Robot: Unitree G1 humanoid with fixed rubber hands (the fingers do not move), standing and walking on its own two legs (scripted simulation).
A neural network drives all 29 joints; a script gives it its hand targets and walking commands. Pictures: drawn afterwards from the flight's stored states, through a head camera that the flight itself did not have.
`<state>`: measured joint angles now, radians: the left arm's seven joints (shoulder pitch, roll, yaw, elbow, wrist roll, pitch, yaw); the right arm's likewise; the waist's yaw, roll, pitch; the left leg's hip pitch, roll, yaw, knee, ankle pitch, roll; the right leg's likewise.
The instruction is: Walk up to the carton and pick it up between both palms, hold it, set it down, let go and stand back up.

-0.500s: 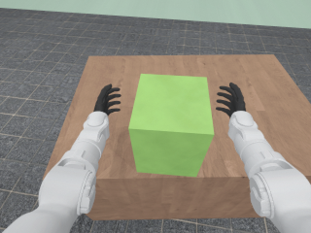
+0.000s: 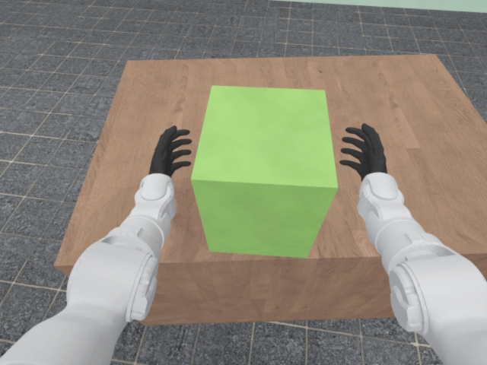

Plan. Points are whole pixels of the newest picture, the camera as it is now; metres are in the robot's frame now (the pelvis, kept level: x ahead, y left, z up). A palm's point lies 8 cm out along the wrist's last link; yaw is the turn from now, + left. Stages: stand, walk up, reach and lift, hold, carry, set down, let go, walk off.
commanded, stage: reach and lift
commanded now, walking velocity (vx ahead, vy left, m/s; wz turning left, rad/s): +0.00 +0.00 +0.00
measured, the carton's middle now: (262, 177) +0.46 -0.02 +0.01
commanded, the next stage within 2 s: none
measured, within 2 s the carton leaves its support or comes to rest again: leaves its support in 1.64 s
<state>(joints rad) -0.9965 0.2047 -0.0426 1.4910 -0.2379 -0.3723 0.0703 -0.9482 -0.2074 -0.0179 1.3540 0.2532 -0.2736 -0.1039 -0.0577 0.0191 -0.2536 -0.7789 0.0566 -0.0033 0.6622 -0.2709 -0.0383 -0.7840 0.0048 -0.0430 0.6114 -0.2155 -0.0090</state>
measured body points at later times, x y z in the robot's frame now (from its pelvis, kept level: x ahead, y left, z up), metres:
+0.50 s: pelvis +0.01 +0.00 +0.02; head +0.10 +0.02 +0.47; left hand +0.46 +0.13 +0.06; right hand +0.44 -0.16 +0.06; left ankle +0.01 +0.14 -0.71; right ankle +0.03 -0.11 -0.71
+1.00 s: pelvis +0.05 +0.01 +0.03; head +0.11 +0.02 +0.48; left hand +0.45 +0.13 +0.06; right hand +0.43 -0.16 +0.06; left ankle +0.01 +0.14 -0.71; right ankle +0.03 -0.11 -0.71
